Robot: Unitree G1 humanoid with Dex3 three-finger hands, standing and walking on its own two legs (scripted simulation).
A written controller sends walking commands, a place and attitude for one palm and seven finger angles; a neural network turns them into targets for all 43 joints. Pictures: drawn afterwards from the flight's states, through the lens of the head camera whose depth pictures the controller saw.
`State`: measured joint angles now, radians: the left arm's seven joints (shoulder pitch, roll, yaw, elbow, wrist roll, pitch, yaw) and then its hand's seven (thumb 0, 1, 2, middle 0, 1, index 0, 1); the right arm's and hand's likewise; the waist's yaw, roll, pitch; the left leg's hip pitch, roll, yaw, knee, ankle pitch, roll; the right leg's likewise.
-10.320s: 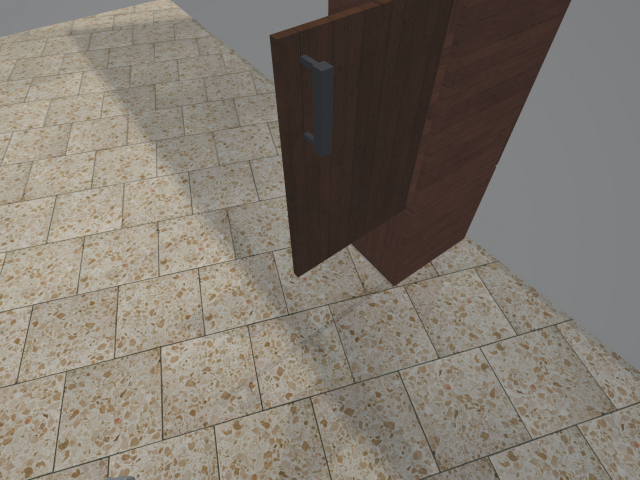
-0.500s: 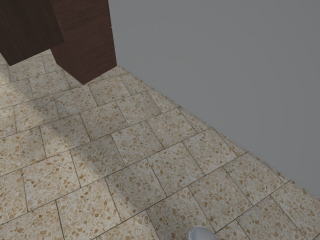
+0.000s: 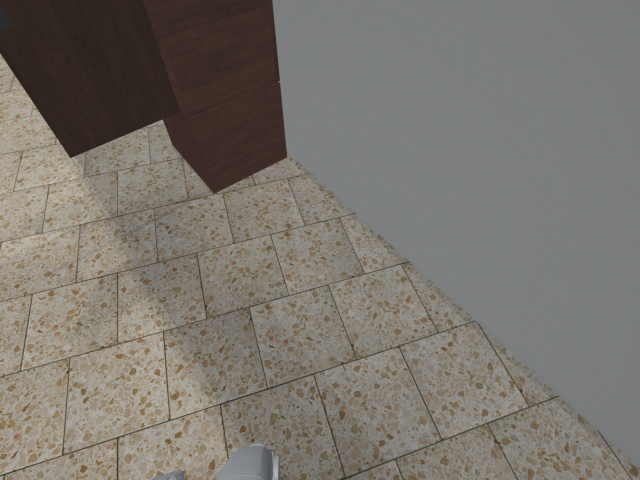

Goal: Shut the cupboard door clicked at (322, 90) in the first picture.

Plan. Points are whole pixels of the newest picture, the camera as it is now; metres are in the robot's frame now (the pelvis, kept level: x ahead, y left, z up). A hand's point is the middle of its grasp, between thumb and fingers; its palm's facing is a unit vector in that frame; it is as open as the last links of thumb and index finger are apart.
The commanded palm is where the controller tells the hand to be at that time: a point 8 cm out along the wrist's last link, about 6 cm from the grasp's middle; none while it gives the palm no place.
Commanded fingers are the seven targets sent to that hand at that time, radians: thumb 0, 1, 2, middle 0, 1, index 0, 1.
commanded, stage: walk to a spot facing it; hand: left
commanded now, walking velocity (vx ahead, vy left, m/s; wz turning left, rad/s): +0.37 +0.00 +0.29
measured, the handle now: out of the picture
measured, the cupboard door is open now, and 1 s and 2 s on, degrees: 92 92 92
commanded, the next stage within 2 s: turn to face it in 0.98 s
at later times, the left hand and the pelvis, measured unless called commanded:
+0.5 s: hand (170, 413) +0.24 +0.25 -0.18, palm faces +0.16 -0.98 -0.13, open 7.4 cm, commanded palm none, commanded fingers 0.00 0.90 0.90 -0.20 -0.30 -0.20 -0.30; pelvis +0.24 +0.08 +0.00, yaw +5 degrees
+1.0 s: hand (224, 238) +0.57 +0.22 -0.17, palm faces +0.13 -0.97 -0.18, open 7.2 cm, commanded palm none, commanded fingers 0.00 0.90 0.90 -0.20 -0.30 -0.20 -0.30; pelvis +0.49 +0.04 -0.01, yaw +7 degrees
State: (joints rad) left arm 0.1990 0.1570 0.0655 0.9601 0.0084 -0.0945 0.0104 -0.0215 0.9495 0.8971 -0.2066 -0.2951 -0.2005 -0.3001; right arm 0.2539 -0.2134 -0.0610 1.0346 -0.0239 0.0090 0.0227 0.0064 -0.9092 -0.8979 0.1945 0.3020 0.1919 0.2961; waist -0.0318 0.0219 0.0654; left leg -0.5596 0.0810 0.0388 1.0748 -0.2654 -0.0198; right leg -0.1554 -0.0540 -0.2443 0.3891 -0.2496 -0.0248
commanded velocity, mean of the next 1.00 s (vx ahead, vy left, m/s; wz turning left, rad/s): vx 0.35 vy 0.00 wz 0.11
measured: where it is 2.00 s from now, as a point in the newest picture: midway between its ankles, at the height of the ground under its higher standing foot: (305, 307)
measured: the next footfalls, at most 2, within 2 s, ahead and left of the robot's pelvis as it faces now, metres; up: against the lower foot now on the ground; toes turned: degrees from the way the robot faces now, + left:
left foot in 0.26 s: +0.26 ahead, +0.14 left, +0.00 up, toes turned +11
right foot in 0.82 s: +0.55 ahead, -0.04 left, +0.00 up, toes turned -1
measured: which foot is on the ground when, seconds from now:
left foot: up 0.00-0.24, down 0.26-0.84, up 0.86-1.00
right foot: down 0.00-0.28, up 0.30-0.80, down 0.82-1.00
